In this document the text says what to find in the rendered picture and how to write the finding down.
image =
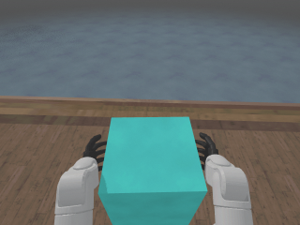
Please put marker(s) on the robot right hand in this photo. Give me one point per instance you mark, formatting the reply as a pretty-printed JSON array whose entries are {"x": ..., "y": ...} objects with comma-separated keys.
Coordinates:
[{"x": 209, "y": 145}]

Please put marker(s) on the robot left hand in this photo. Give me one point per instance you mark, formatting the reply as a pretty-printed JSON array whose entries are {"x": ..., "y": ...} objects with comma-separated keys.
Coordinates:
[{"x": 91, "y": 147}]

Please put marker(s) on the robot left forearm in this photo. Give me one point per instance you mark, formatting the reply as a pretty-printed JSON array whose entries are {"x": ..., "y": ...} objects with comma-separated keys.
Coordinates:
[{"x": 74, "y": 201}]

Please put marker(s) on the carton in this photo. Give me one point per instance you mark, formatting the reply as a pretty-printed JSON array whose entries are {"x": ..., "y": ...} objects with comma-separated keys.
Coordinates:
[{"x": 151, "y": 173}]

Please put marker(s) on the robot right forearm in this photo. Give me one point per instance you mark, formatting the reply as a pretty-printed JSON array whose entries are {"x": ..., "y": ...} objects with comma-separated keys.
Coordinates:
[{"x": 231, "y": 198}]

